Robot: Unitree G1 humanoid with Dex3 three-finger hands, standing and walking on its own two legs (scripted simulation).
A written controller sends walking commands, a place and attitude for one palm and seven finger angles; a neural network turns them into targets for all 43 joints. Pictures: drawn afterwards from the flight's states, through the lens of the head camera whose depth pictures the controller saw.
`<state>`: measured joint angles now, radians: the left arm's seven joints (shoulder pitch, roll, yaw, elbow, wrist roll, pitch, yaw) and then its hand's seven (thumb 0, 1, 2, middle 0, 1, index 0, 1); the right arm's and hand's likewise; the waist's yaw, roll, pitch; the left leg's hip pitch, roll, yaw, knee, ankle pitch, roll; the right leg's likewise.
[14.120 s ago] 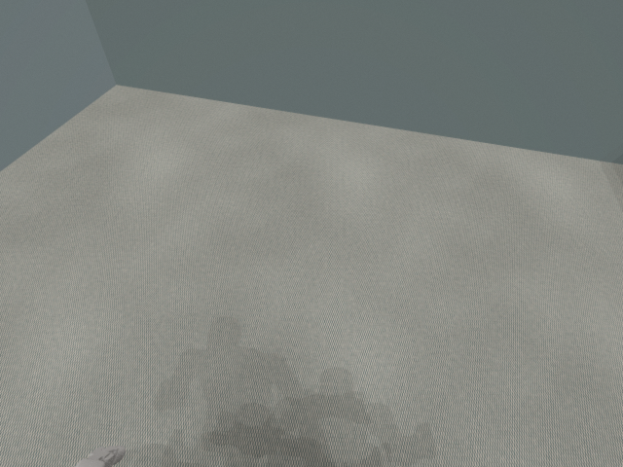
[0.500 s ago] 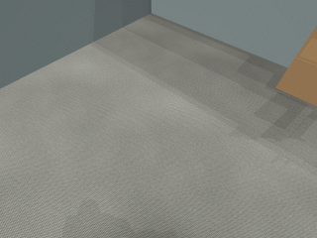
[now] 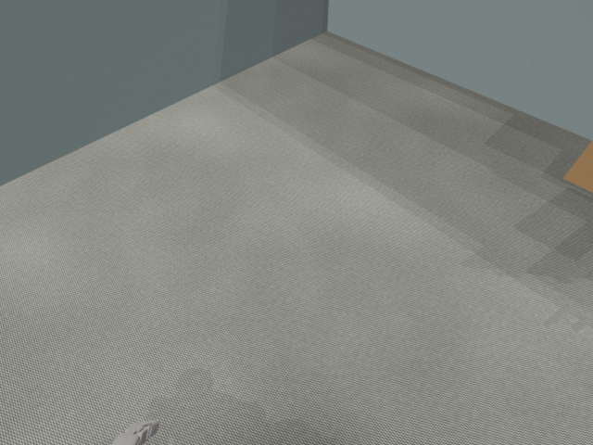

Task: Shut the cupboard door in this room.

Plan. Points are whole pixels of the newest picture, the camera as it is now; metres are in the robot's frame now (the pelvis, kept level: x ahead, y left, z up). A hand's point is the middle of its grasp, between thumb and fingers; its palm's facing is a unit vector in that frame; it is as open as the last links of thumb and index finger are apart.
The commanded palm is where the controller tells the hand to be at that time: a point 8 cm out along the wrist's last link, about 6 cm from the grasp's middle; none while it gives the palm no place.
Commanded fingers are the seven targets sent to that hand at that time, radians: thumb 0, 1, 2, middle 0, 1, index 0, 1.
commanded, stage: turn or walk to find it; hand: left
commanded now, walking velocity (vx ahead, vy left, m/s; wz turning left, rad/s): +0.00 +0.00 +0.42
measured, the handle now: out of the picture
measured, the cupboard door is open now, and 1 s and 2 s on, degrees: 80 80 80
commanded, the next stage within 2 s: none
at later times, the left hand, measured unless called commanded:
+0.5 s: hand out of the picture -0.05 +0.18 -0.16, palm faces +0.30 -0.91 -0.27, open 7.3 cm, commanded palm none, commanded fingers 0.00 0.90 0.90 -0.20 -0.30 -0.20 -0.30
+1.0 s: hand out of the picture -0.05 +0.20 -0.15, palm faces +0.44 -0.85 -0.28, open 7.4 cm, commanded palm none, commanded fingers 0.00 0.90 0.90 -0.20 -0.30 -0.20 -0.30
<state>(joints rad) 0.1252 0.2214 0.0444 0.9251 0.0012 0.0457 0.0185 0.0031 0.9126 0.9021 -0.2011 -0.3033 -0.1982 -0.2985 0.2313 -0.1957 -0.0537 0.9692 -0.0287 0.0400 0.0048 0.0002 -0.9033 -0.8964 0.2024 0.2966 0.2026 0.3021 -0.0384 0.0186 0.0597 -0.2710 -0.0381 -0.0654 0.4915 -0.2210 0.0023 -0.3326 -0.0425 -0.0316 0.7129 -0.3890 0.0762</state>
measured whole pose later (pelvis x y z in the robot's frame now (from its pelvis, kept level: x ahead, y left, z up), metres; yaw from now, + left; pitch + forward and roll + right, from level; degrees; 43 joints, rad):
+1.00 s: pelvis -0.05 -0.03 +0.00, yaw +26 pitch +0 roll +1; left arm 0.13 0.22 0.05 0.94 0.00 0.05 0.02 0.00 0.91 0.90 -0.20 -0.30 -0.20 -0.30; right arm 0.21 -0.19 -0.05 0.97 -0.03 0.04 0.00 0.00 -0.90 -0.90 0.20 0.30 0.20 0.30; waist -0.03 0.02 0.06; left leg -0.27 -0.03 -0.06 0.49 -0.22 -0.01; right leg -0.34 -0.05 -0.03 0.74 -0.41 0.08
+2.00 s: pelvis -0.10 -0.08 +0.00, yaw +51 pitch +0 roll +0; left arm 0.15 0.23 0.05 0.95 0.01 0.05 0.02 0.00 0.91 0.90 -0.20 -0.30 -0.20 -0.30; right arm 0.18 -0.19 -0.05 0.97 -0.03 0.04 0.00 0.00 -0.90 -0.90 0.20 0.30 0.20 0.30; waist -0.02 0.01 0.07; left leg -0.26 -0.02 -0.05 0.48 -0.22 0.02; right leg -0.36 -0.06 -0.03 0.80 -0.44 0.08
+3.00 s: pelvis -0.10 -0.12 -0.01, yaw +58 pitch -2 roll +1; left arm 0.27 0.14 0.04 1.01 0.02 0.03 0.01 0.00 0.91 0.90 -0.20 -0.30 -0.20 -0.30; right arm 0.14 -0.20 -0.06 1.02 -0.01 0.07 -0.01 0.00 -0.91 -0.90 0.20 0.30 0.20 0.30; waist 0.04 0.05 0.08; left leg -0.37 0.05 0.06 0.94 -0.49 -0.02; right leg -0.27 -0.01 -0.06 0.60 -0.30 -0.04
